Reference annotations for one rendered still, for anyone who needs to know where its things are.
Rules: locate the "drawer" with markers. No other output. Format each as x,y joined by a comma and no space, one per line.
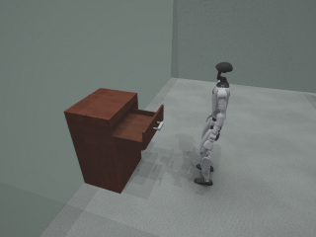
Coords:
134,129

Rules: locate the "robot left upper arm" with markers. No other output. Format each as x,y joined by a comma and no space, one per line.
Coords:
221,96

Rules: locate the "left robot foot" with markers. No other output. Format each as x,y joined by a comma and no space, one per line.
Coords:
201,181

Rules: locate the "left robot hand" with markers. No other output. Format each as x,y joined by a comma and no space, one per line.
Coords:
207,145

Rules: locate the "right robot hand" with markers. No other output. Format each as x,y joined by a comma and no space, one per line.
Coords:
209,116

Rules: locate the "cabinet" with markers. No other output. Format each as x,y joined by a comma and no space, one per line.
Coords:
103,164

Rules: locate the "left robot forearm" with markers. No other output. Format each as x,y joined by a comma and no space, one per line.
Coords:
217,126

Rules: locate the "handle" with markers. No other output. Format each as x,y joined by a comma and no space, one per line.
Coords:
160,125

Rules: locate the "left robot thigh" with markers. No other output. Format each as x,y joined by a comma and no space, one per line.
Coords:
204,139

